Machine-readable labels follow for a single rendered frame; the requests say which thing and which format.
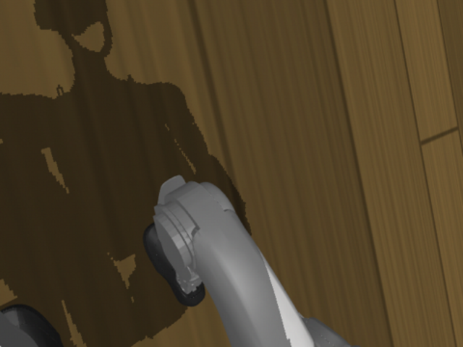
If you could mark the right robot hand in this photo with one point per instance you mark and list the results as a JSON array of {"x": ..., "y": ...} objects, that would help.
[{"x": 323, "y": 335}]

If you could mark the right robot foot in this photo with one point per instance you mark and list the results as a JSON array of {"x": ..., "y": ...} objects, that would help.
[{"x": 155, "y": 252}]

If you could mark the left robot foot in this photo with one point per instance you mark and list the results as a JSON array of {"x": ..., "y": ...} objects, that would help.
[{"x": 34, "y": 324}]

